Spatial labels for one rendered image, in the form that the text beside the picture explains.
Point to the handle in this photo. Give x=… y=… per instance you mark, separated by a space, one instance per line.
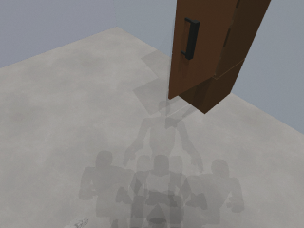
x=192 y=38

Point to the robot left hand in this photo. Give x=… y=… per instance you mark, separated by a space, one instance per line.
x=78 y=223

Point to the cupboard door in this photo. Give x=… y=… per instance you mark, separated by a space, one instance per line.
x=214 y=18

